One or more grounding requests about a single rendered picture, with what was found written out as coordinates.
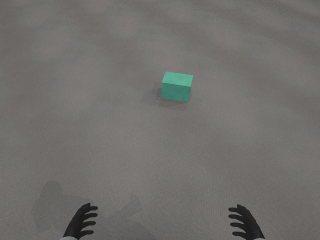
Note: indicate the carton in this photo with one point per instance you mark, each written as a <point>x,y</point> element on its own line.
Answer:
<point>176,86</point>

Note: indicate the right robot hand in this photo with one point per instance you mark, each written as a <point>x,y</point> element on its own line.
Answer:
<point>250,225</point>

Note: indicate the left robot hand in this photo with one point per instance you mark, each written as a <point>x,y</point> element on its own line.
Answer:
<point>76,224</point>

